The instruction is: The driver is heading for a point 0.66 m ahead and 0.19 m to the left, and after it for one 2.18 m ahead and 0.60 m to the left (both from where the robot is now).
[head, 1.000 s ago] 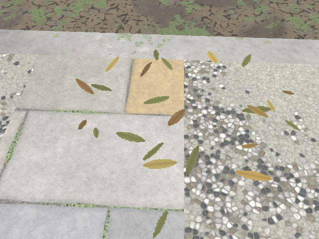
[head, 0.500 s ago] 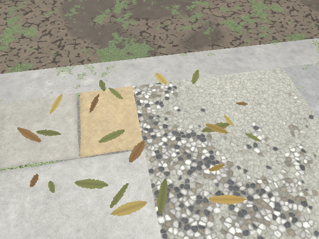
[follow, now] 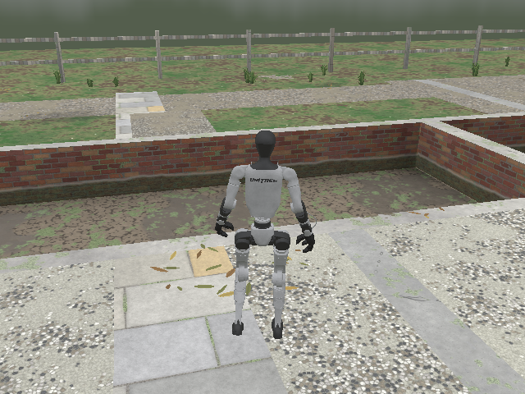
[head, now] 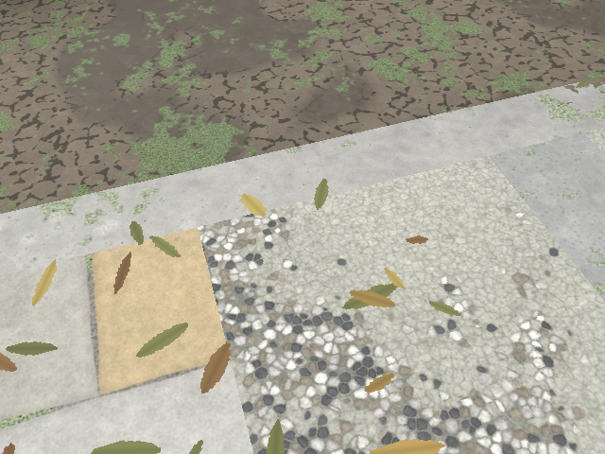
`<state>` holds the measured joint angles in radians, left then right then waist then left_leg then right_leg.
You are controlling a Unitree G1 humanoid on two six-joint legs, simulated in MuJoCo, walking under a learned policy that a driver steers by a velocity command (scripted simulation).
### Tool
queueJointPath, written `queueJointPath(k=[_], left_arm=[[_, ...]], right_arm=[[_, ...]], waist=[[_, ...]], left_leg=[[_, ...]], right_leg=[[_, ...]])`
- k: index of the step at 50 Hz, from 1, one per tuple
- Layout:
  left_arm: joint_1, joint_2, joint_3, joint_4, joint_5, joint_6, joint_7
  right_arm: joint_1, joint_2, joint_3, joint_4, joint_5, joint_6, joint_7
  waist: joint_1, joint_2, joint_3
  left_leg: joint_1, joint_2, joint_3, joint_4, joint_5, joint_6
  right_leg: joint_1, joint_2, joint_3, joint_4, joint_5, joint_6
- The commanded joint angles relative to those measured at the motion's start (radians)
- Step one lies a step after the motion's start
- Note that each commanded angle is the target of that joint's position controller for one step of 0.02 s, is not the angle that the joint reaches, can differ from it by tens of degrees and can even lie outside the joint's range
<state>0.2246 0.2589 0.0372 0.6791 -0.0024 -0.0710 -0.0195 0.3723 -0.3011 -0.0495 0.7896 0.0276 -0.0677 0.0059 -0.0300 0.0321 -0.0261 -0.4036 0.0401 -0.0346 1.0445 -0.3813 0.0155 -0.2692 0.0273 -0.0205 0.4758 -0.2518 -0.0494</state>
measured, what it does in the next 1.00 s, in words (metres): walks ahead, turning left: left foot, then right foot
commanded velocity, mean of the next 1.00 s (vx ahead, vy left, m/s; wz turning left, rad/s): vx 0.49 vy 0.00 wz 0.43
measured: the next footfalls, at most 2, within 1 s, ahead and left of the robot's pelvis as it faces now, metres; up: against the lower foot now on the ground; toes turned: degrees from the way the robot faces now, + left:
left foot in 0.38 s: +0.36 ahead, +0.15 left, +0.00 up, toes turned +13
right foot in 0.86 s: +0.68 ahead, +0.04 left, +0.00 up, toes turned +31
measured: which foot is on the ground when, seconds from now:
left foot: up 0.00-0.36, down 0.38-0.88, up 0.90-1.00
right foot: down 0.00-0.40, up 0.42-0.84, down 0.86-1.00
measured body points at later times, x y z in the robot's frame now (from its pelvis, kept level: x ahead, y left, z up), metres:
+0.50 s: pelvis +0.26 +0.06 -0.01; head +0.31 +0.07 +0.43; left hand +0.27 +0.35 -0.13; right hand +0.50 -0.15 -0.10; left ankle +0.32 +0.14 -0.74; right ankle +0.16 -0.11 -0.64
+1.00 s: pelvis +0.55 +0.09 +0.00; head +0.57 +0.09 +0.45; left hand +0.54 +0.39 -0.10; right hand +0.77 -0.11 -0.12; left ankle +0.42 +0.17 -0.65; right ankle +0.64 +0.02 -0.74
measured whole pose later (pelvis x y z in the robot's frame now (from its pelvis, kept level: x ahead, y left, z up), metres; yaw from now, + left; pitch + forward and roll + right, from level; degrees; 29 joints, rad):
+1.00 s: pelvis +0.55 +0.09 +0.00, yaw +30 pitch +1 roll -1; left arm 0.22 0.26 0.05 0.73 0.01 -0.10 -0.02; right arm 0.32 -0.30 -0.05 0.72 0.02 -0.04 -0.01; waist 0.00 0.04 0.01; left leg -0.43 -0.03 -0.09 1.16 -0.38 0.03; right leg -0.31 0.04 0.01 0.48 -0.18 -0.03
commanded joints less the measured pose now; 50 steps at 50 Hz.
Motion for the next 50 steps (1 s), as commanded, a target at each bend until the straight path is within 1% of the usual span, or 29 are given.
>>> queueJointPath(k=[1, 5, 9, 12, 14, 16, 17, 18, 19, 20, 21, 22, 23, 24, 25, 26, 29, 32, 34, 38, 41, 42, 43, 44, 45, 46, 47, 48, 50], left_arm=[[0.085, 0.112, 0.035, -0.013, 0.012, -0.015, 0.002], [0.083, 0.119, 0.044, 0.018, 0.015, -0.034, 0.008], [0.079, 0.144, 0.048, 0.048, 0.009, -0.035, 0.021], [0.134, 0.165, 0.053, 0.089, -0.001, -0.027, 0.027], [0.148, 0.178, 0.057, 0.108, -0.008, -0.013, 0.03], [0.14, 0.207, 0.064, 0.107, -0.009, 0.003, 0.039], [0.138, 0.224, 0.069, 0.105, -0.008, 0.013, 0.047], [0.133, 0.235, 0.071, 0.102, -0.005, 0.024, 0.053], [0.119, 0.231, 0.067, 0.093, -0.008, 0.026, 0.059], [0.186, 0.155, 0.041, 0.054, 0.016, 0.009, 0.054], [0.227, 0.083, 0.007, 0.033, 0.022, -0.027, 0.031], [0.099, 0.18, 0.034, 0.007, -0.016, -0.057, 0.014], [0.026, 0.18, 0.03, -0.027, -0.037, -0.071, 0.009], [0.006, 0.163, 0.027, -0.029, -0.019, -0.076, 0.016], [0.017, 0.171, 0.036, -0.023, 0.002, -0.069, 0.023], [0.04, 0.171, 0.039, -0.019, 0.01, -0.056, 0.023], [0.047, 0.138, 0.033, -0.019, 0.024, -0.026, 0.029], [-0.078, 0.104, 0.019, -0.054, 0.026, -0.024, 0.031], [-0.163, 0.086, 0.011, -0.07, 0.019, -0.031, 0.024], [-0.238, 0.125, 0.024, -0.093, -0.004, -0.047, 0.007], [-0.167, 0.156, 0.042, -0.076, -0.007, -0.059, -0.001], [-0.09, 0.168, 0.053, -0.054, -0.001, -0.063, 0.002], [0.02, 0.203, 0.066, -0.042, 0.017, -0.068, 0.008], [0.142, 0.291, 0.087, -0.021, 0.034, -0.064, 0.011], [0.215, 0.274, 0.093, 0.028, 0.005, -0.05, -0.003], [0.166, 0.193, 0.07, 0.012, -0.007, -0.048, -0.003], [0.108, 0.161, 0.058, 0.004, 0.0, -0.04, 0.0], [0.068, 0.14, 0.047, 0.004, 0.008, -0.035, 0.0], [0.033, 0.11, 0.034, 0.012, 0.015, -0.036, 0.003]], right_arm=[[-0.105, -0.093, -0.027, -0.1, -0.003, -0.02, 0.006], [-0.128, -0.044, -0.019, -0.106, -0.003, 0.005, 0.009], [-0.249, -0.013, -0.003, -0.147, -0.01, 0.002, 0.026], [-0.347, 0.0, 0.007, -0.19, -0.007, -0.001, 0.047], [-0.38, -0.011, 0.003, -0.218, -0.004, -0.002, 0.061], [-0.364, -0.041, -0.01, -0.234, -0.007, 0.001, 0.07], [-0.319, -0.063, -0.022, -0.231, -0.008, 0.006, 0.07], [-0.21, -0.101, -0.043, -0.211, -0.006, 0.011, 0.066], [-0.053, -0.153, -0.073, -0.178, -0.003, 0.017, 0.051], [0.058, -0.259, -0.102, -0.161, -0.009, 0.028, 0.03], [0.031, -0.261, -0.091, -0.182, 0.001, 0.019, 0.029], [0.038, -0.187, -0.072, -0.183, -0.008, 0.016, 0.027], [-0.012, -0.161, -0.063, -0.18, -0.011, 0.011, 0.025], [-0.077, -0.147, -0.057, -0.187, -0.012, 0.007, 0.025], [-0.13, -0.12, -0.049, -0.199, -0.018, 0.004, 0.022], [-0.159, -0.111, -0.045, -0.212, -0.028, 0.003, 0.02], [-0.163, -0.121, -0.049, -0.196, -0.021, -0.004, 0.009], [-0.127, -0.145, -0.056, -0.172, -0.014, 0.003, -0.008], [-0.094, -0.15, -0.058, -0.157, -0.008, 0.011, -0.015], [-0.033, -0.152, -0.06, -0.129, 0.002, 0.024, -0.02], [-0.04, -0.137, -0.057, -0.123, -0.006, 0.03, -0.022], [-0.038, -0.109, -0.048, -0.122, -0.01, 0.03, -0.02], [-0.029, -0.056, -0.028, -0.128, -0.017, 0.026, -0.015], [0.1, 0.004, -0.008, -0.135, -0.008, 0.017, -0.014], [0.132, -0.037, -0.008, -0.133, 0.012, 0.009, -0.017], [0.032, -0.126, -0.03, -0.133, 0.015, 0.01, -0.018], [-0.068, -0.137, -0.033, -0.153, 0.003, 0.012, -0.02], [-0.12, -0.123, -0.031, -0.168, -0.013, 0.01, -0.018], [-0.115, -0.086, -0.029, -0.167, -0.017, 0.007, -0.009]], waist=[[0.066, -0.146, 0.064], [0.049, -0.113, 0.069], [0.077, -0.1, 0.1], [0.108, -0.076, 0.13], [0.103, -0.076, 0.129], [0.07, -0.107, 0.08], [0.039, -0.13, 0.035], [-0.023, -0.138, -0.031], [-0.112, -0.106, -0.108], [-0.103, 0.086, -0.232], [-0.044, 0.186, -0.385], [-0.105, 0.085, -0.336], [-0.082, 0.037, -0.181], [-0.03, -0.052, -0.081], [0.011, -0.047, -0.041], [0.042, -0.017, -0.022], [0.062, 0.003, 0.004], [0.021, 0.015, 0.033], [-0.017, 0.03, 0.031], [-0.042, 0.054, 0.022], [0.004, 0.097, 0.007], [0.042, 0.095, -0.022], [0.092, 0.045, -0.122], [0.078, -0.188, -0.271], [0.088, -0.355, -0.28], [0.115, -0.209, -0.132], [0.112, -0.133, -0.038], [0.096, -0.1, 0.023], [0.051, -0.137, 0.048]], left_leg=[[-0.409, 0.085, -0.059, 0.079, 0.124, 0.008], [-0.386, 0.052, -0.077, -0.014, 0.257, -0.027], [-0.296, 0.034, -0.009, -0.28, 0.456, -0.02], [-0.282, 0.024, 0.027, -0.392, 0.485, 0.01], [-0.289, 0.009, 0.049, -0.432, 0.427, 0.04], [-0.214, -0.043, 0.106, -0.438, 0.325, 0.077], [-0.142, -0.078, 0.135, -0.429, 0.266, 0.097], [0.003, -0.113, 0.147, -0.438, 0.242, 0.124], [0.263, -0.122, 0.109, -0.5, 0.298, 0.166], [0.665, 0.104, -0.26, -0.484, 0.289, 0.282], [0.858, 0.301, -0.789, -0.654, 0.125, 0.44], [0.816, 0.268, -0.724, -0.717, 0.05, 0.377], [0.662, 0.232, -0.58, -0.738, 0.092, 0.333], [0.493, 0.189, -0.483, -0.756, 0.194, 0.306], [0.377, 0.154, -0.408, -0.773, 0.301, 0.291], [0.291, 0.13, -0.379, -0.798, 0.356, 0.291], [0.148, 0.095, -0.291, -0.83, 0.46, 0.299], [0.088, 0.038, -0.222, -0.821, 0.428, 0.255], [0.076, 0.013, -0.213, -0.8, 0.349, 0.221], [0.17, 0.054, -0.323, -0.725, 0.24, 0.2], [0.249, 0.091, -0.387, -0.629, 0.261, 0.173], [0.245, 0.061, -0.368, -0.562, 0.314, 0.15], [0.19, 0.011, -0.31, -0.366, 0.301, 0.116], [-0.094, -0.125, -0.176, -0.03, 0.041, 0.037], [-0.321, -0.129, -0.137, 0.173, -0.209, 0.009], [-0.394, -0.079, -0.168, 0.245, -0.134, 0.01], [-0.395, -0.044, -0.127, 0.243, -0.056, 0.01], [-0.375, -0.017, -0.106, 0.194, -0.002, 0.01], [-0.288, 0.035, -0.081, 0.094, 0.068, 0.008]], right_leg=[[0.278, -0.278, 0.315, -0.294, 0.032, -0.157], [0.225, -0.254, 0.118, -0.324, 0.337, -0.143], [0.179, -0.228, -0.019, -0.355, 0.372, -0.11], [0.239, -0.259, -0.061, -0.349, 0.398, -0.099], [0.323, -0.283, -0.084, -0.301, 0.512, -0.086], [0.385, -0.289, -0.116, -0.186, 0.84, -0.064], [0.407, -0.288, -0.128, -0.091, 1.013, -0.053], [0.386, -0.279, -0.14, 0.067, 1.105, -0.04], [0.248, -0.246, -0.158, 0.293, 1.025, -0.009], [-0.129, -0.144, -0.161, 0.673, 0.463, 0.04], [-0.404, 0.041, 0.033, 0.942, -0.326, 0.069], [-0.501, -0.022, 0.157, 0.971, -0.272, 0.049], [-0.525, -0.062, 0.135, 0.902, -0.188, 0.034], [-0.492, -0.1, 0.123, 0.802, -0.13, 0.036], [-0.425, -0.128, 0.12, 0.729, -0.095, 0.044], [-0.367, -0.139, 0.122, 0.704, -0.075, 0.056], [-0.324, -0.139, 0.087, 0.59, -0.019, 0.108], [-0.308, -0.111, 0.073, 0.364, 0.181, 0.133], [-0.246, -0.072, 0.067, 0.204, 0.305, 0.133], [-0.2, -0.037, 0.105, 0.06, 0.31, 0.119], [-0.121, -0.04, 0.1, 0.011, 0.208, 0.069], [-0.013, -0.037, 0.078, -0.025, 0.201, 0.04], [0.186, -0.135, 0.16, -0.013, 0.175, -0.018], [0.541, -0.35, 0.514, -0.034, 0.067, -0.171], [0.605, -0.446, 0.851, -0.17, -0.254, -0.246], [0.497, -0.406, 0.777, -0.207, -0.377, -0.205], [0.38, -0.362, 0.628, -0.208, -0.291, -0.167], [0.274, -0.317, 0.522, -0.228, -0.17, -0.161], [0.166, -0.252, 0.394, -0.269, -0.01, -0.145]])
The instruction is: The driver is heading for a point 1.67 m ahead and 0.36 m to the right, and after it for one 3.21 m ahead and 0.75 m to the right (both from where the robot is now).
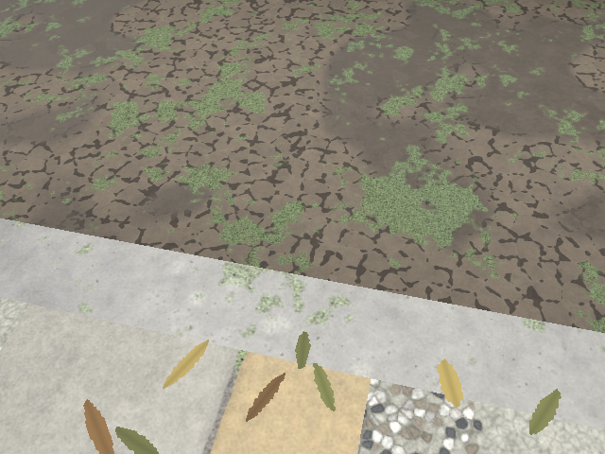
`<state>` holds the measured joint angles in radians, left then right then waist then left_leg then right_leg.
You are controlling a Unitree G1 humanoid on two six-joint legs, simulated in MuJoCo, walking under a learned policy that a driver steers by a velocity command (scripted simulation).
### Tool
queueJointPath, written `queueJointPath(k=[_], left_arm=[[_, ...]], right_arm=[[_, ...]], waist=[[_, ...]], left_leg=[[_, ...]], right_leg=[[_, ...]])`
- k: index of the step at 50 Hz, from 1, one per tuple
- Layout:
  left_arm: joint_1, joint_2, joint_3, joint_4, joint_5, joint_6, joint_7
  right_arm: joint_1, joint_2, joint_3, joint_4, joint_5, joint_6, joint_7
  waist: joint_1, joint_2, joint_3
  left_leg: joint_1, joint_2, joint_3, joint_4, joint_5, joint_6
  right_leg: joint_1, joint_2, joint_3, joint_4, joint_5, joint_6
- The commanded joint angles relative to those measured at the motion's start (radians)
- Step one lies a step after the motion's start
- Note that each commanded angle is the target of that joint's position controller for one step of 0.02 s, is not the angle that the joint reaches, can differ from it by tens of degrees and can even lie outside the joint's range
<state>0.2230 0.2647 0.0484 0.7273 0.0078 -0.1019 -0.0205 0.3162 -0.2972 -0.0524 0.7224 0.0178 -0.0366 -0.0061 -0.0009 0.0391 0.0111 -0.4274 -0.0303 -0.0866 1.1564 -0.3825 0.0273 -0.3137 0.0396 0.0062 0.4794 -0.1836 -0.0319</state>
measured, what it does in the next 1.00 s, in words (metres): walks ahead, turning right: left foot, then right foot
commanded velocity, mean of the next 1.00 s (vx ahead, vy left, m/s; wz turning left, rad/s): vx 0.18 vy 0.00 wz -0.27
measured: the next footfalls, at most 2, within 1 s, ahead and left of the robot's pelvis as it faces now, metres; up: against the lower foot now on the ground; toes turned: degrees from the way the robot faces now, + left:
left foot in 0.32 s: +0.33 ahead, +0.14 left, +0.00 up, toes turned +0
right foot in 0.72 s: +0.25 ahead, -0.10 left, +0.00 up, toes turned -16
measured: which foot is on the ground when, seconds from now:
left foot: up 0.00-0.30, down 0.32-0.72, up 0.74-1.00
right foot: down 0.00-0.34, up 0.36-0.70, down 0.72-1.00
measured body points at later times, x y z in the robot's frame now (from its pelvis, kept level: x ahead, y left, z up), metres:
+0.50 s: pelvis +0.20 +0.04 +0.00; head +0.23 +0.05 +0.45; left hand +0.28 +0.32 -0.13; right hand +0.37 -0.22 -0.09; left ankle +0.29 +0.14 -0.74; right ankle +0.16 -0.10 -0.66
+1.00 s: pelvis +0.22 +0.00 +0.01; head +0.24 -0.04 +0.45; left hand +0.44 +0.22 -0.08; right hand +0.26 -0.33 -0.12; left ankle +0.28 +0.15 -0.67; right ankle +0.22 -0.09 -0.74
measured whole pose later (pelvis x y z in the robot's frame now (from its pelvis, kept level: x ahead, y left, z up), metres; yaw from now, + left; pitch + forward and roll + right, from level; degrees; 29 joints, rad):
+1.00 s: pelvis +0.22 +0.00 +0.01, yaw -21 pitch +2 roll +3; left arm 0.24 0.28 0.06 0.66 0.00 0.02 0.03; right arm 0.08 -0.31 -0.10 0.82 0.01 0.02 -0.05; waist 0.01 0.02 0.03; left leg -0.53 -0.02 -0.06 1.00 -0.33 -0.06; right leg -0.31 0.05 0.08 0.48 -0.20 -0.06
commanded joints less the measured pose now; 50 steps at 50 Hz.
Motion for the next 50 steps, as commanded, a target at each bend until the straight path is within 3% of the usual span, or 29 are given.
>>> queueJointPath(k=[1, 6, 9, 12, 14, 15, 16, 17, 18, 19, 20, 21, 23, 26, 29, 31, 33, 35, 36, 37, 38, 39, 40, 41, 42, 43, 44, 46, 50], left_arm=[[0.037, 0.1, 0.022, -0.028, 0.0, -0.007, 0.003], [0.078, 0.158, 0.036, 0.013, -0.015, -0.003, 0.005], [0.11, 0.169, 0.035, 0.045, -0.02, 0.014, 0.009], [0.149, 0.173, 0.034, 0.076, -0.027, 0.031, 0.014], [0.125, 0.173, 0.034, 0.081, -0.036, 0.042, 0.02], [0.111, 0.169, 0.032, 0.077, -0.038, 0.044, 0.023], [0.114, 0.137, 0.02, 0.063, -0.025, 0.036, 0.025], [0.21, 0.055, -0.008, 0.057, -0.006, 0.026, 0.022], [0.276, 0.081, -0.009, 0.069, -0.03, 0.03, 0.024], [0.236, 0.166, 0.021, 0.071, -0.048, 0.045, 0.026], [0.173, 0.16, 0.025, 0.054, -0.052, 0.063, 0.035], [0.154, 0.141, 0.027, 0.054, -0.043, 0.086, 0.048], [0.181, 0.11, 0.029, 0.052, -0.03, 0.134, 0.07], [0.178, 0.1, 0.039, 0.029, -0.021, 0.147, 0.076], [0.092, 0.077, 0.03, -0.014, -0.016, 0.14, 0.054], [0.071, 0.092, 0.035, -0.034, -0.023, 0.14, 0.035], [0.066, 0.104, 0.042, -0.049, -0.022, 0.146, 0.021], [0.118, 0.093, 0.049, -0.038, -0.017, 0.148, 0.012], [0.145, 0.108, 0.059, -0.027, -0.008, 0.147, 0.014], [0.142, 0.209, 0.084, -0.044, 0.0, 0.147, 0.029], [0.122, 0.302, 0.094, -0.085, 0.012, 0.142, 0.033], [0.127, 0.281, 0.086, -0.086, 0.04, 0.121, 0.023], [0.081, 0.253, 0.077, -0.093, 0.035, 0.105, 0.023], [0.015, 0.222, 0.07, -0.105, 0.01, 0.1, 0.029], [-0.028, 0.189, 0.059, -0.115, -0.009, 0.1, 0.036], [-0.037, 0.173, 0.052, -0.122, -0.012, 0.101, 0.043], [-0.029, 0.157, 0.047, -0.126, -0.01, 0.104, 0.048], [-0.002, 0.161, 0.05, -0.13, -0.009, 0.108, 0.056], [0.03, 0.189, 0.063, -0.136, -0.012, 0.12, 0.064]], right_arm=[[-0.047, -0.071, -0.023, -0.093, -0.006, -0.024, 0.006], [-0.171, -0.019, 0.001, -0.118, -0.015, -0.033, 0.015], [-0.239, -0.012, 0.003, -0.126, -0.013, -0.042, 0.023], [-0.283, -0.024, -0.006, -0.141, -0.014, -0.048, 0.036], [-0.228, -0.049, -0.02, -0.128, -0.02, -0.051, 0.035], [-0.155, -0.072, -0.032, -0.101, -0.032, -0.053, 0.029], [-0.075, -0.131, -0.047, -0.086, -0.048, -0.052, 0.018], [0.009, -0.187, -0.056, -0.089, -0.073, -0.035, 0.004], [0.016, -0.147, -0.045, -0.089, -0.045, -0.008, 0.003], [-0.019, -0.121, -0.037, -0.09, -0.027, 0.013, 0.003], [-0.079, -0.098, -0.03, -0.09, -0.02, 0.022, -0.001], [-0.14, -0.075, -0.022, -0.084, -0.018, 0.025, -0.003], [-0.231, -0.082, -0.026, -0.073, -0.035, 0.02, -0.006], [-0.279, -0.072, -0.027, -0.052, -0.047, 0.007, -0.015], [-0.273, -0.088, -0.034, -0.023, -0.037, 0.013, -0.034], [-0.259, -0.107, -0.042, -0.006, -0.031, 0.025, -0.036], [-0.251, -0.122, -0.048, 0.01, -0.016, 0.037, -0.032], [-0.27, -0.129, -0.053, 0.024, 0.006, 0.049, -0.03], [-0.244, -0.1, -0.05, 0.042, 0.012, 0.055, -0.03], [-0.175, -0.055, -0.043, 0.054, -0.004, 0.061, -0.024], [-0.247, -0.061, -0.041, 0.002, -0.03, 0.057, -0.026], [-0.312, -0.091, -0.053, -0.01, -0.026, 0.054, -0.032], [-0.306, -0.099, -0.061, -0.001, -0.011, 0.058, -0.038], [-0.273, -0.098, -0.067, 0.025, -0.012, 0.064, -0.046], [-0.255, -0.109, -0.073, 0.039, -0.021, 0.068, -0.053], [-0.246, -0.104, -0.075, 0.044, -0.026, 0.066, -0.052], [-0.24, -0.094, -0.074, 0.044, -0.021, 0.061, -0.05], [-0.245, -0.081, -0.07, 0.042, -0.01, 0.045, -0.045], [-0.287, -0.052, -0.052, 0.028, -0.009, 0.034, -0.036]], waist=[[0.015, -0.155, 0.002], [0.045, -0.123, 0.013], [0.066, -0.128, 0.018], [0.069, -0.13, -0.002], [0.017, -0.131, -0.032], [-0.021, -0.117, -0.069], [-0.047, -0.059, -0.151], [-0.046, 0.137, -0.303], [-0.052, 0.246, -0.445], [-0.056, 0.145, -0.384], [-0.037, 0.099, -0.28], [-0.015, 0.071, -0.189], [0.034, 0.111, -0.111], [0.056, 0.116, -0.091], [0.031, 0.085, -0.113], [0.022, 0.089, -0.124], [0.022, 0.086, -0.112], [0.058, 0.061, -0.102], [0.06, 0.008, -0.079], [0.016, -0.259, -0.029], [0.028, -0.43, 0.002], [0.068, -0.308, -0.039], [0.038, -0.232, -0.024], [0.007, -0.164, -0.026], [-0.006, -0.16, -0.036], [-0.015, -0.163, -0.057], [-0.018, -0.152, -0.079], [-0.007, -0.147, -0.098], [0.018, -0.167, -0.1]], left_leg=[[-0.241, 0.11, -0.01, -0.049, 0.082, -0.008], [-0.225, 0.123, 0.039, -0.341, 0.265, -0.032], [-0.113, 0.081, 0.077, -0.506, 0.398, -0.04], [-0.042, 0.049, 0.065, -0.592, 0.439, -0.02], [0.062, 0.032, 0.056, -0.677, 0.454, 0.008], [0.189, 0.023, 0.069, -0.727, 0.523, 0.029], [0.376, 0.114, 0.011, -0.706, 0.852, 0.067], [0.726, 0.377, -0.204, -0.611, 1.198, 0.203], [0.749, 0.49, -0.336, -0.623, 1.201, 0.3], [0.64, 0.442, -0.291, -0.67, 0.986, 0.28], [0.544, 0.4, -0.236, -0.715, 0.792, 0.248], [0.409, 0.362, -0.176, -0.776, 0.621, 0.225], [0.156, 0.317, -0.08, -0.878, 0.418, 0.211], [0.073, 0.305, 0.027, -0.906, 0.387, 0.218], [0.121, 0.328, 0.066, -0.887, 0.419, 0.218], [0.159, 0.347, 0.074, -0.87, 0.416, 0.214], [0.176, 0.367, 0.075, -0.842, 0.382, 0.195], [0.15, 0.35, 0.109, -0.763, 0.311, 0.138], [0.103, 0.303, 0.152, -0.667, 0.216, 0.076], [-0.031, 0.172, 0.269, -0.404, 0.011, -0.032], [-0.255, 0.017, 0.215, -0.159, -0.272, -0.098], [-0.262, 0.019, 0.074, -0.015, -0.28, -0.08], [-0.267, 0.036, 0.039, 0.035, -0.193, -0.061], [-0.266, 0.052, 0.022, 0.033, -0.103, -0.056], [-0.251, 0.058, 0.013, 0.026, -0.045, -0.063], [-0.22, 0.05, 0.014, 0.041, -0.002, -0.073], [-0.21, 0.042, 0.013, 0.038, 0.027, -0.078], [-0.218, 0.033, 0.008, -0.039, 0.052, -0.084], [-0.163, 0.018, -0.001, -0.252, 0.052, -0.103]], right_leg=[[0.194, -0.249, 0.327, -0.286, -0.019, -0.167], [0.189, -0.237, 0.18, -0.331, 0.183, -0.186], [0.171, -0.204, 0.086, -0.286, 0.42, -0.155], [0.215, -0.218, 0.095, -0.21, 0.491, -0.127], [0.23, -0.216, 0.123, -0.118, 0.497, -0.102], [0.206, -0.184, 0.12, -0.037, 0.521, -0.078], [0.12, -0.121, 0.092, 0.106, 0.408, -0.031], [-0.163, -0.025, 0.05, 0.419, -0.087, 0.043], [-0.225, -0.004, 0.085, 0.632, -0.564, 0.077], [-0.27, -0.04, 0.104, 0.724, -0.558, 0.088], [-0.329, -0.067, 0.071, 0.747, -0.508, 0.094], [-0.323, -0.09, 0.06, 0.721, -0.45, 0.108], [-0.19, -0.102, 0.035, 0.707, -0.325, 0.126], [-0.131, -0.107, 0.013, 0.628, -0.212, 0.112], [-0.097, -0.127, 0.004, 0.471, -0.124, 0.085], [-0.071, -0.128, -0.011, 0.415, -0.122, 0.07], [-0.041, -0.12, -0.033, 0.344, -0.145, 0.046], [0.061, -0.085, -0.08, 0.176, -0.065, 0.005], [0.117, -0.066, -0.061, 0.077, 0.002, -0.028], [0.155, -0.225, 0.205, -0.091, 0.252, -0.103], [0.166, -0.407, 0.492, -0.165, 0.41, -0.28], [0.108, -0.409, 0.511, -0.202, 0.282, -0.327], [0.096, -0.359, 0.441, -0.198, 0.19, -0.277], [0.098, -0.31, 0.377, -0.181, 0.134, -0.219], [0.096, -0.288, 0.342, -0.166, 0.15, -0.19], [0.094, -0.261, 0.318, -0.152, 0.197, -0.185], [0.119, -0.245, 0.307, -0.143, 0.214, -0.184], [0.182, -0.235, 0.307, -0.124, 0.268, -0.189], [0.207, -0.223, 0.352, -0.099, 0.254, -0.203]])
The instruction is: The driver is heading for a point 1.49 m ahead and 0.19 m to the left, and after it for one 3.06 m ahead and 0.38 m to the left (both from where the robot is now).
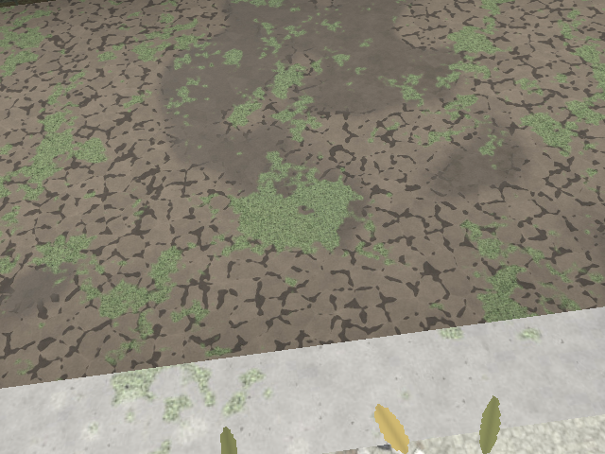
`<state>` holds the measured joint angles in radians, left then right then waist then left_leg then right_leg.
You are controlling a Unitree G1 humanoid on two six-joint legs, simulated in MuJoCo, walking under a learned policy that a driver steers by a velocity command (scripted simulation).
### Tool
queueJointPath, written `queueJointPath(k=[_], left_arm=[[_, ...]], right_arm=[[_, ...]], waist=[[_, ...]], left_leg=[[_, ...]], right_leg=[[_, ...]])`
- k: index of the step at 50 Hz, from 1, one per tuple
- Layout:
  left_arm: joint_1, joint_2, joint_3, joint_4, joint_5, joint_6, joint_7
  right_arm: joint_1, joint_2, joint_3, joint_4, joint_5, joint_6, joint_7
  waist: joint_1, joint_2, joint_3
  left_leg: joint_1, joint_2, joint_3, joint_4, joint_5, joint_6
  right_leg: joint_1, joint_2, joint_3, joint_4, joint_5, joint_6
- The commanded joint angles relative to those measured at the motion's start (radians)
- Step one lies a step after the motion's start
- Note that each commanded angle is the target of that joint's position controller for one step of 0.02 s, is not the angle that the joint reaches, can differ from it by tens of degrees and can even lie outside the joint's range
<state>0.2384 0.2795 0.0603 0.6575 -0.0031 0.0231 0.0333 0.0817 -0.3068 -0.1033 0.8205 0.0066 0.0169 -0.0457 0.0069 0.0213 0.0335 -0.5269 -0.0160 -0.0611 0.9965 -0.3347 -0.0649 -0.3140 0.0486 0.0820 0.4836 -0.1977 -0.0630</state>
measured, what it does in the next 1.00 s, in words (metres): steps on the spot: left foot, then right foot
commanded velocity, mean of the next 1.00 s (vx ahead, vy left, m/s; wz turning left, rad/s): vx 0.12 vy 0.00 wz -0.13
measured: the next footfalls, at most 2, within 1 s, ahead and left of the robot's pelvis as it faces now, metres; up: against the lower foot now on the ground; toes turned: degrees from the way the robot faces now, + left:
left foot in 0.20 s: +0.05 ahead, +0.15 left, +0.00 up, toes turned -7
right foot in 0.48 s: -0.01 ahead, -0.11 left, +0.00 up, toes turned -3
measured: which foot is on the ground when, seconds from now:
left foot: up 0.00-0.18, down 0.20-1.00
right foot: down 0.00-0.22, up 0.24-0.46, down 0.48-0.82, up 0.84-1.00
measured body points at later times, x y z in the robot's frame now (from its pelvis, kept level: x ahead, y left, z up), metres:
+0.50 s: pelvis -0.01 +0.03 -0.01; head +0.01 +0.03 +0.44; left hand +0.14 +0.29 -0.12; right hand +0.09 -0.24 -0.13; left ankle +0.01 +0.16 -0.74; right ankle -0.05 -0.11 -0.74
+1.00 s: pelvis +0.06 +0.03 +0.00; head +0.07 +0.04 +0.45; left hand +0.21 +0.28 -0.12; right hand -0.01 -0.24 -0.13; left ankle +0.01 +0.13 -0.74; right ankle +0.06 -0.12 -0.67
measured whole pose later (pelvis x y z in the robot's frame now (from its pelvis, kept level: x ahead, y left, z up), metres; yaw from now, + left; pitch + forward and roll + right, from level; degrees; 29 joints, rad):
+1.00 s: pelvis +0.06 +0.03 +0.00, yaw -6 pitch +1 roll -1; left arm 0.23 0.28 0.06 0.79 -0.02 -0.06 0.02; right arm 0.41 -0.24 -0.04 1.01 0.00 -0.08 0.01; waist -0.06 -0.03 0.00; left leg -0.08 -0.02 0.01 0.36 -0.29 0.04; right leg -0.53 -0.05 0.01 1.00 -0.27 -0.03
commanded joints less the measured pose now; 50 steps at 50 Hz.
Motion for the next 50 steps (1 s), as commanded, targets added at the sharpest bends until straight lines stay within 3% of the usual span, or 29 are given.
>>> queueJointPath(k=[1, 7, 10, 11, 12, 13, 14, 16, 19, 21, 23, 24, 25, 26, 27, 28, 30, 32, 34, 36, 38, 40, 41, 42, 43, 44, 45, 47, 50], left_arm=[[0.004, 0.174, 0.05, -0.072, 0.002, -0.002, 0.01], [-0.034, 0.157, 0.037, -0.074, 0.002, 0.011, 0.0], [-0.063, 0.127, 0.02, -0.063, -0.011, 0.013, 0.006], [-0.022, 0.091, 0.011, -0.061, 0.005, 0.009, 0.009], [0.023, 0.089, 0.015, -0.067, 0.003, 0.0, 0.005], [-0.012, 0.137, 0.025, -0.065, 0.015, -0.005, 0.007], [-0.053, 0.168, 0.039, -0.06, 0.004, -0.004, 0.01], [-0.062, 0.145, 0.044, -0.041, 0.0, 0.012, 0.019], [-0.031, 0.06, 0.018, -0.013, -0.006, 0.019, 0.014], [-0.035, 0.04, 0.01, 0.005, -0.012, 0.015, 0.008], [-0.001, 0.054, 0.014, 0.032, -0.012, 0.014, 0.002], [-0.005, 0.089, 0.019, 0.029, -0.002, 0.013, 0.002], [-0.005, 0.156, 0.03, 0.024, 0.005, 0.015, 0.006], [-0.016, 0.146, 0.029, 0.045, 0.005, 0.014, -0.003], [-0.024, 0.098, 0.019, 0.041, 0.013, 0.008, -0.013], [-0.021, 0.079, 0.012, 0.057, 0.02, 0.001, -0.014], [-0.013, 0.086, 0.012, 0.074, 0.017, -0.01, -0.01], [0.026, 0.12, 0.022, 0.091, 0.007, -0.011, 0.001], [0.07, 0.15, 0.027, 0.093, 0.002, -0.017, 0.006], [0.084, 0.163, 0.028, 0.109, -0.005, -0.031, 0.009], [0.019, 0.139, 0.02, 0.098, -0.014, -0.04, 0.007], [-0.044, 0.1, 0.009, 0.082, -0.021, -0.041, 0.004], [-0.066, 0.039, -0.008, 0.063, -0.015, -0.049, 0.004], [-0.074, 0.029, -0.007, 0.017, -0.028, -0.067, 0.013], [-0.082, 0.088, 0.01, 0.015, -0.049, -0.083, 0.018], [-0.059, 0.094, 0.015, 0.03, -0.055, -0.095, 0.011], [-0.028, 0.081, 0.016, 0.056, -0.047, -0.103, 0.003], [-0.064, 0.074, 0.022, 0.054, -0.027, -0.107, -0.007], [-0.127, 0.015, 0.004, 0.046, -0.007, -0.101, -0.026]], right_arm=[[-0.038, -0.045, 0.001, -0.064, 0.004, -0.019, 0.008], [0.01, -0.059, 0.009, -0.052, 0.012, -0.029, 0.031], [0.082, -0.053, 0.016, -0.031, -0.01, -0.043, 0.045], [0.098, -0.119, 0.007, -0.037, -0.031, -0.044, 0.043], [0.051, -0.155, 0.006, -0.033, -0.037, -0.039, 0.042], [0.01, -0.104, 0.021, -0.051, -0.042, -0.043, 0.042], [-0.01, -0.089, 0.027, -0.055, -0.039, -0.048, 0.04], [-0.018, -0.099, 0.029, -0.051, -0.018, -0.053, 0.032], [-0.022, -0.08, 0.035, -0.027, -0.008, -0.04, 0.031], [0.005, -0.071, 0.04, -0.009, -0.008, -0.029, 0.032], [0.039, -0.068, 0.045, 0.015, 0.004, -0.027, 0.034], [0.071, -0.062, 0.049, 0.027, 0.002, -0.035, 0.036], [0.099, -0.064, 0.05, 0.026, -0.011, -0.048, 0.043], [0.11, -0.047, 0.052, 0.039, -0.011, -0.054, 0.045], [0.06, -0.07, 0.05, 0.046, -0.012, -0.052, 0.043], [0.035, -0.057, 0.051, 0.048, -0.012, -0.047, 0.04], [0.047, -0.041, 0.053, 0.07, -0.012, -0.035, 0.031], [0.047, -0.042, 0.048, 0.08, 0.0, -0.032, 0.026], [0.016, -0.032, 0.044, 0.066, 0.011, -0.051, 0.028], [0.012, -0.02, 0.043, 0.057, 0.019, -0.076, 0.04], [0.093, -0.017, 0.04, 0.088, 0.026, -0.098, 0.057], [0.249, -0.035, 0.027, 0.167, 0.019, -0.107, 0.064], [0.344, -0.095, 0.012, 0.195, 0.014, -0.11, 0.061], [0.392, -0.203, -0.009, 0.196, 0.006, -0.112, 0.069], [0.354, -0.161, 0.007, 0.175, -0.012, -0.12, 0.069], [0.309, -0.115, 0.021, 0.156, -0.011, -0.122, 0.062], [0.294, -0.097, 0.026, 0.148, -0.002, -0.121, 0.059], [0.285, -0.066, 0.04, 0.137, -0.004, -0.114, 0.055], [0.328, -0.05, 0.047, 0.148, -0.005, -0.097, 0.038]], waist=[[0.008, -0.155, -0.127], [0.019, -0.168, -0.129], [-0.034, -0.121, -0.131], [-0.003, 0.016, -0.154], [0.06, 0.214, -0.111], [0.022, 0.22, -0.107], [0.005, 0.172, -0.078], [-0.004, 0.127, -0.055], [0.008, 0.123, -0.056], [-0.01, 0.142, -0.071], [0.005, 0.127, -0.077], [-0.009, 0.09, -0.09], [-0.049, -0.032, -0.113], [-0.062, -0.135, -0.123], [-0.026, -0.095, -0.091], [-0.025, -0.08, -0.071], [-0.022, -0.087, -0.039], [-0.006, -0.129, 0.015], [0.019, -0.201, 0.082], [0.012, -0.233, 0.126], [-0.041, -0.221, 0.107], [-0.111, -0.142, 0.059], [-0.131, 0.017, 0.029], [-0.123, 0.242, 0.029], [-0.114, 0.185, 0.072], [-0.086, 0.123, 0.099], [-0.07, 0.095, 0.085], [-0.064, 0.085, 0.076], [-0.079, 0.083, 0.056]], left_leg=[[-0.034, 0.006, -0.025, -0.12, -0.003, -0.012], [0.134, 0.011, 0.001, -0.291, -0.044, 0.012], [0.35, 0.038, 0.002, -0.605, 0.268, 0.066], [0.439, 0.184, -0.14, -0.633, 0.444, 0.116], [0.399, 0.3, -0.258, -0.633, 0.595, 0.246], [0.321, 0.36, -0.323, -0.678, 0.497, 0.326], [0.318, 0.33, -0.308, -0.685, 0.432, 0.325], [0.344, 0.3, -0.261, -0.666, 0.441, 0.305], [0.356, 0.217, -0.149, -0.624, 0.496, 0.264], [0.368, 0.197, -0.128, -0.601, 0.539, 0.258], [0.361, 0.173, -0.115, -0.581, 0.513, 0.222], [0.335, 0.162, -0.119, -0.579, 0.43, 0.177], [0.292, 0.116, -0.072, -0.547, 0.332, 0.134], [0.332, 0.06, 0.0, -0.566, 0.214, 0.089], [0.356, 0.049, 0.02, -0.545, 0.171, 0.063], [0.361, 0.049, 0.025, -0.544, 0.167, 0.058], [0.345, 0.036, 0.038, -0.541, 0.101, 0.06], [0.27, -0.011, 0.09, -0.471, -0.11, 0.069], [0.149, -0.032, 0.126, -0.347, -0.153, 0.08], [0.117, 0.009, 0.087, -0.266, -0.11, 0.113], [0.214, 0.023, 0.088, -0.358, -0.112, 0.155], [0.465, 0.01, 0.075, -0.506, 0.03, 0.165], [0.555, 0.145, -0.148, -0.634, -0.088, 0.205], [0.599, 0.348, -0.541, -0.805, -0.226, 0.336], [0.579, 0.417, -0.66, -0.84, -0.252, 0.4], [0.581, 0.388, -0.578, -0.821, -0.257, 0.378], [0.592, 0.343, -0.483, -0.817, -0.246, 0.337], [0.586, 0.287, -0.339, -0.83, -0.092, 0.281], [0.551, 0.216, -0.16, -0.841, 0.184, 0.269]], right_leg=[[0.196, -0.237, 0.281, -0.1, 0.266, -0.177], [0.14, -0.236, 0.348, -0.063, 0.322, -0.18], [0.06, -0.173, 0.32, -0.019, 0.224, -0.094], [-0.014, -0.088, 0.234, 0.103, 0.032, -0.028], [-0.087, 0.045, 0.093, 0.176, -0.242, 0.03], [-0.062, 0.009, 0.064, 0.268, -0.351, 0.073], [-0.073, -0.004, 0.06, 0.35, -0.348, 0.091], [-0.119, -0.02, 0.067, 0.447, -0.338, 0.128], [-0.054, -0.052, 0.013, 0.325, -0.295, 0.151], [0.028, -0.052, -0.037, 0.154, -0.208, 0.15], [0.143, -0.043, -0.059, -0.092, 0.025, 0.125], [0.207, -0.078, -0.004, -0.108, 0.144, 0.102], [0.256, -0.139, 0.05, -0.039, 0.341, 0.062], [0.184, -0.131, 0.041, -0.014, 0.211, 0.022], [0.129, -0.116, 0.048, -0.045, 0.1, 0.018], [0.099, -0.115, 0.052, -0.069, 0.042, 0.027], [0.075, -0.103, 0.046, -0.095, -0.079, 0.043], [0.038, -0.108, 0.085, -0.142, -0.413, 0.008], [0.025, -0.212, 0.253, -0.252, -0.635, -0.067], [-0.004, -0.299, 0.383, -0.304, -0.635, -0.132], [-0.033, -0.28, 0.322, -0.271, -0.536, -0.116], [-0.143, -0.182, 0.178, -0.134, -0.4, -0.052], [-0.232, -0.088, 0.045, 0.116, -0.308, 0.008], [-0.382, 0.008, -0.069, 0.38, -0.333, 0.058], [-0.488, -0.03, 0.01, 0.567, -0.413, 0.053], [-0.539, -0.073, 0.038, 0.648, -0.337, 0.036], [-0.552, -0.1, 0.022, 0.662, -0.257, 0.019], [-0.541, -0.147, 0.004, 0.592, -0.111, 0.012], [-0.445, -0.138, -0.065, 0.396, 0.024, 0.048]])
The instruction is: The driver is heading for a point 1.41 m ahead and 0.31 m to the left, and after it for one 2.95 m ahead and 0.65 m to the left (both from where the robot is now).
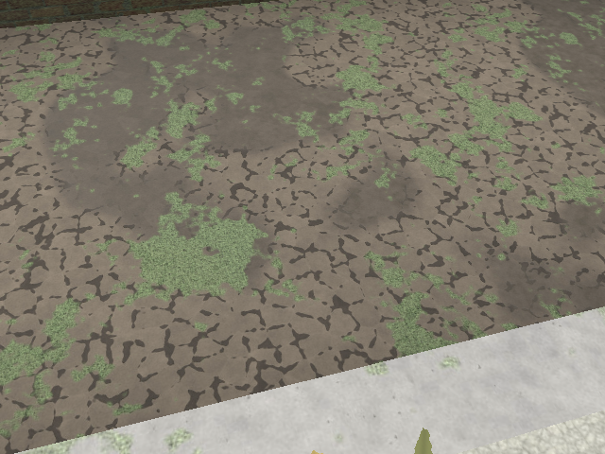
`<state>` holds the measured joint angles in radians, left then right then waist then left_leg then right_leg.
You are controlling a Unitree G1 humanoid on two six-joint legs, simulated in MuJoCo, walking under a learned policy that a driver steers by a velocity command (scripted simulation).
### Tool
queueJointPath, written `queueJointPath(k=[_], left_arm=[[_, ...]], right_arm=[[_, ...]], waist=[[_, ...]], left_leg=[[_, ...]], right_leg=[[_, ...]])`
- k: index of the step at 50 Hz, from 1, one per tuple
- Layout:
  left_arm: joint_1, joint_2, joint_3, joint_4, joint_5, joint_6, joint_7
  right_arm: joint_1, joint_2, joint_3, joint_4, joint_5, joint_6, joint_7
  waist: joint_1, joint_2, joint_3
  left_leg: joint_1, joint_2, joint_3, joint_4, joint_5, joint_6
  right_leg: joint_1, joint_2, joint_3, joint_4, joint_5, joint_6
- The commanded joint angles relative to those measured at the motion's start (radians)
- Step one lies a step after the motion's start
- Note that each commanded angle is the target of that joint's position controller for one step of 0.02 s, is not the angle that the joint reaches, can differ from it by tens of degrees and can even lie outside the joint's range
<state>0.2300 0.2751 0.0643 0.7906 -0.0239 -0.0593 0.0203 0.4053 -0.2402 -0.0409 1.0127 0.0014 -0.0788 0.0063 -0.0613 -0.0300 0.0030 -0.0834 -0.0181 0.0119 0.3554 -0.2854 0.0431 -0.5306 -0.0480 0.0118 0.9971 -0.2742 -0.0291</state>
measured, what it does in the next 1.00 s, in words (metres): walks ahead, turning left: right foot, then left foot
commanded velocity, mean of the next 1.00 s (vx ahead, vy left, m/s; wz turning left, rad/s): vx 0.48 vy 0.00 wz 0.34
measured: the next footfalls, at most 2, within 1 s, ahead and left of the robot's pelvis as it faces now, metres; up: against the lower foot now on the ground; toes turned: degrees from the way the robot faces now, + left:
right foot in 0.24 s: +0.26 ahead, -0.15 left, +0.00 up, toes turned -1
left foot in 0.78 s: +0.47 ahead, +0.13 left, +0.00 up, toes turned +20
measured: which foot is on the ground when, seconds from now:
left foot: down 0.00-0.24, up 0.26-0.76, down 0.78-1.00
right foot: up 0.00-0.22, down 0.24-0.78, up 0.80-1.00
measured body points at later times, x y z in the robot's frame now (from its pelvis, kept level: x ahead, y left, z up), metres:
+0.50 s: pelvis +0.21 -0.07 +0.00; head +0.22 -0.07 +0.44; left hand +0.20 +0.19 -0.15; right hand +0.31 -0.34 -0.13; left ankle +0.28 +0.12 -0.66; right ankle +0.22 -0.15 -0.74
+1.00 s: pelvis +0.38 +0.01 -0.02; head +0.41 +0.05 +0.42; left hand +0.44 +0.33 -0.13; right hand +0.58 -0.17 -0.13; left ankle +0.43 +0.11 -0.74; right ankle +0.45 -0.14 -0.67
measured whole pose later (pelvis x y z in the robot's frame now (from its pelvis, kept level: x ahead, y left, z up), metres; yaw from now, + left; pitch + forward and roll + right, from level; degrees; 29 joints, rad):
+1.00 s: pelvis +0.38 +0.01 -0.02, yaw +24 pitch +2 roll -1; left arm 0.08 0.29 0.03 0.71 0.04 0.00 0.06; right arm 0.29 -0.21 -0.02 0.62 -0.02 0.02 0.00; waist 0.00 -0.02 0.06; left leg -0.46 -0.10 -0.08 0.61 -0.17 0.08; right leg -0.60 -0.01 0.08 1.18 -0.40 0.02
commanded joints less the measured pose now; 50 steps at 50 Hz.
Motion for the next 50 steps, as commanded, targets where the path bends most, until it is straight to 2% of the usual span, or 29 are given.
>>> queueJointPath(k=[1, 4, 7, 9, 11, 12, 13, 14, 15, 17, 19, 23, 26, 30, 33, 34, 35, 36, 37, 38, 39, 40, 41, 42, 43, 44, 47, 49, 50], left_arm=[[-0.154, 0.004, -0.006, -0.093, 0.017, -0.018, -0.016], [-0.206, -0.012, -0.018, -0.102, 0.009, -0.015, -0.027], [-0.222, 0.016, -0.015, -0.103, 0.007, -0.008, -0.032], [-0.163, 0.056, 0.001, -0.091, 0.007, 0.0, -0.031], [0.091, 0.113, 0.039, -0.007, 0.012, 0.001, -0.027], [0.239, 0.184, 0.058, 0.016, 0.013, 0.001, -0.019], [0.261, 0.206, 0.044, 0.021, 0.012, 0.003, -0.034], [0.213, 0.132, 0.029, 0.022, 0.001, 0.001, -0.046], [0.127, 0.084, 0.016, 0.02, 0.005, -0.005, -0.051], [0.011, 0.029, -0.002, 0.012, 0.03, -0.019, -0.055], [-0.009, -0.013, -0.01, 0.036, 0.038, -0.031, -0.048], [0.058, 0.058, 0.014, 0.1, 0.042, -0.041, -0.027], [0.087, 0.049, 0.016, 0.123, 0.052, -0.035, -0.014], [0.121, 0.058, 0.015, 0.14, 0.045, -0.026, -0.003], [0.169, 0.055, 0.005, 0.16, 0.037, -0.012, 0.011], [0.122, 0.057, 0.001, 0.143, 0.05, 0.011, 0.019], [0.121, 0.082, 0.008, 0.133, 0.047, 0.02, 0.019], [0.106, 0.114, 0.014, 0.122, 0.053, 0.026, 0.019], [0.071, 0.13, 0.015, 0.114, 0.035, 0.032, 0.022], [0.028, 0.158, 0.019, 0.104, 0.007, 0.039, 0.024], [0.003, 0.172, 0.022, 0.098, -0.005, 0.034, 0.024], [0.127, 0.042, -0.007, 0.075, 0.041, 0.015, 0.012], [0.101, 0.062, -0.01, 0.005, 0.008, -0.013, -0.006], [0.002, 0.121, 0.003, -0.014, -0.021, -0.009, 0.0], [-0.033, 0.104, -0.001, -0.035, -0.014, 0.005, 0.017], [-0.032, 0.079, -0.007, -0.047, 0.019, 0.025, 0.033], [0.016, 0.08, -0.006, -0.084, 0.06, 0.055, 0.045], [-0.045, 0.069, -0.021, -0.12, 0.082, 0.064, 0.054], [-0.07, 0.04, -0.039, -0.134, 0.088, 0.068, 0.053]], right_arm=[[0.01, -0.129, -0.017, -0.046, -0.005, 0.002, -0.021], [0.039, -0.174, -0.024, -0.043, -0.001, 0.011, -0.026], [0.044, -0.186, -0.031, -0.041, 0.018, 0.021, -0.026], [0.026, -0.198, -0.037, -0.044, 0.032, 0.034, -0.032], [0.003, -0.176, -0.03, -0.055, 0.038, 0.049, -0.038], [0.032, -0.118, -0.012, -0.077, 0.02, 0.05, -0.037], [0.177, 0.017, 0.017, -0.078, 0.023, 0.037, -0.033], [0.126, -0.084, -0.014, -0.087, 0.048, 0.03, -0.033], [0.001, -0.124, -0.029, -0.134, 0.066, 0.037, -0.044], [-0.01, -0.107, -0.04, -0.145, 0.048, 0.052, -0.063], [0.078, -0.066, -0.046, -0.122, 0.044, 0.075, -0.059], [-0.032, -0.081, -0.063, -0.191, 0.035, 0.107, -0.066], [-0.084, -0.054, -0.054, -0.221, 0.021, 0.105, -0.061], [-0.171, -0.034, -0.036, -0.27, 0.013, 0.105, -0.035], [-0.252, -0.021, -0.025, -0.328, 0.008, 0.095, 0.003], [-0.23, -0.024, -0.022, -0.338, -0.001, 0.103, 0.006], [-0.23, -0.015, -0.017, -0.352, -0.001, 0.104, 0.01], [-0.175, -0.024, -0.021, -0.353, 0.003, 0.108, 0.012], [-0.094, -0.053, -0.034, -0.349, 0.016, 0.108, 0.012], [0.042, -0.102, -0.06, -0.331, 0.014, 0.111, 0.005], [0.189, -0.196, -0.09, -0.305, 0.003, 0.109, -0.012], [0.068, -0.264, -0.085, -0.34, 0.012, 0.107, -0.013], [0.046, -0.23, -0.071, -0.395, -0.005, 0.099, 0.007], [0.006, -0.157, -0.056, -0.403, -0.022, 0.097, 0.015], [-0.032, -0.142, -0.048, -0.399, -0.019, 0.093, 0.016], [-0.102, -0.103, -0.033, -0.429, -0.012, 0.087, 0.01], [-0.197, -0.099, -0.016, -0.494, -0.03, 0.067, -0.003], [-0.169, -0.119, -0.015, -0.499, -0.026, 0.075, -0.025], [-0.159, -0.122, -0.015, -0.5, -0.023, 0.086, -0.037]], waist=[[-0.017, 0.132, 0.094], [-0.023, 0.145, 0.09], [-0.005, 0.134, 0.108], [0.05, 0.124, 0.086], [0.175, 0.101, -0.056], [0.21, -0.046, -0.199], [0.14, -0.234, -0.326], [0.154, -0.138, -0.22], [0.14, -0.105, -0.031], [0.083, -0.078, 0.048], [0.035, -0.104, 0.023], [0.047, -0.025, 0.094], [0.06, -0.026, 0.094], [0.089, -0.016, 0.095], [0.117, -0.024, 0.119], [0.102, -0.034, 0.143], [0.103, -0.036, 0.124], [0.075, -0.072, 0.06], [0.024, -0.077, 0.03], [-0.058, -0.067, -0.028], [-0.134, 0.072, -0.105], [0.046, 0.375, -0.145], [0.005, 0.411, -0.342], [-0.005, 0.212, -0.235], [0.029, 0.123, -0.084], [0.063, 0.065, -0.057], [0.136, 0.077, -0.057], [0.123, 0.075, -0.093], [0.118, 0.089, -0.121]], left_leg=[[0.074, 0.202, -0.19, -0.189, 0.225, 0.155], [-0.015, 0.207, -0.123, -0.163, 0.378, 0.154], [-0.013, 0.25, -0.12, -0.132, 0.415, 0.149], [0.013, 0.275, -0.124, -0.059, 0.562, 0.129], [-0.049, 0.191, -0.059, 0.249, 0.695, 0.08], [-0.225, 0.112, -0.028, 0.584, 0.324, 0.036], [-0.465, -0.056, -0.101, 0.917, -0.329, -0.002], [-0.563, -0.012, -0.189, 0.999, -0.299, 0.007], [-0.637, 0.026, -0.143, 1.004, -0.228, 0.019], [-0.572, 0.09, -0.141, 0.919, -0.073, 0.021], [-0.477, 0.118, -0.163, 0.875, 0.007, 0.014], [-0.616, 0.12, -0.194, 0.755, 0.131, 0.007], [-0.686, 0.109, -0.205, 0.642, 0.262, 0.004], [-0.668, 0.106, -0.141, 0.52, 0.361, 0.018], [-0.628, 0.096, -0.048, 0.456, 0.31, 0.034], [-0.595, 0.09, -0.022, 0.423, 0.256, 0.041], [-0.555, 0.075, 0.024, 0.416, 0.189, 0.048], [-0.408, 0.037, 0.072, 0.511, 0.136, 0.044], [-0.342, 0.015, 0.071, 0.473, 0.035, 0.073], [-0.209, -0.018, 0.074, 0.322, 0.022, 0.11], [0.005, 0.052, -0.074, 0.214, 0.346, 0.181], [0.169, 0.19, -0.436, 0.196, 0.492, 0.287], [0.184, 0.317, -0.774, -0.021, 0.086, 0.4], [0.082, 0.326, -0.76, -0.078, -0.106, 0.338], [-0.061, 0.298, -0.651, -0.068, -0.096, 0.284], [-0.183, 0.257, -0.552, -0.033, -0.051, 0.244], [-0.398, 0.144, -0.388, 0.033, 0.251, 0.214], [-0.337, 0.129, -0.35, 0.05, 0.424, 0.217], [-0.291, 0.113, -0.33, 0.073, 0.449, 0.198]], right_leg=[[-0.181, -0.03, -0.014, -0.199, 0.145, 0.024], [-0.02, 0.015, -0.056, -0.327, 0.224, 0.038], [0.045, 0.018, -0.04, -0.382, 0.231, 0.008], [0.145, 0.042, -0.045, -0.422, 0.209, -0.031], [0.46, 0.067, -0.069, -0.452, 0.258, -0.08], [0.709, -0.151, 0.187, -0.475, 0.256, -0.144], [0.855, -0.373, 0.622, -0.622, 0.068, -0.29], [0.71, -0.369, 0.678, -0.736, -0.229, -0.267], [0.564, -0.331, 0.542, -0.771, -0.304, -0.222], [0.384, -0.231, 0.325, -0.799, -0.184, -0.154], [0.323, -0.19, 0.201, -0.796, -0.048, -0.129], [0.321, -0.218, 0.143, -0.834, -0.016, -0.14], [0.366, -0.22, 0.053, -0.793, 0.118, -0.115], [0.374, -0.213, -0.072, -0.735, 0.286, -0.101], [0.39, -0.226, -0.144, -0.671, 0.371, -0.1], [0.362, -0.224, -0.164, -0.612, 0.491, -0.087], [0.368, -0.231, -0.173, -0.579, 0.557, -0.09], [0.33, -0.227, -0.192, -0.496, 0.707, -0.102], [0.34, -0.235, -0.189, -0.42, 0.841, -0.098], [0.363, -0.179, -0.211, -0.233, 0.828, -0.054], [0.252, -0.075, -0.239, 0.173, 0.611, 0.009], [-0.067, 0.093, -0.126, 0.549, -0.314, 0.05], [-0.178, 0.116, 0.107, 0.631, -0.304, 0.039], [-0.234, 0.079, 0.114, 0.604, -0.254, 0.026], [-0.254, 0.053, 0.081, 0.549, -0.201, 0.023], [-0.193, 0.014, 0.082, 0.503, -0.163, 0.026], [0.001, 0.027, 0.069, 0.311, -0.135, 0.049], [0.037, 0.035, 0.072, 0.099, -0.119, 0.063], [0.065, 0.036, 0.071, -0.031, -0.094, 0.066]])
Over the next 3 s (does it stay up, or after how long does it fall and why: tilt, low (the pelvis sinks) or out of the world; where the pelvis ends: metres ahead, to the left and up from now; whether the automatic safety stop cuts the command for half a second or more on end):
stays up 0.50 -0.01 0.00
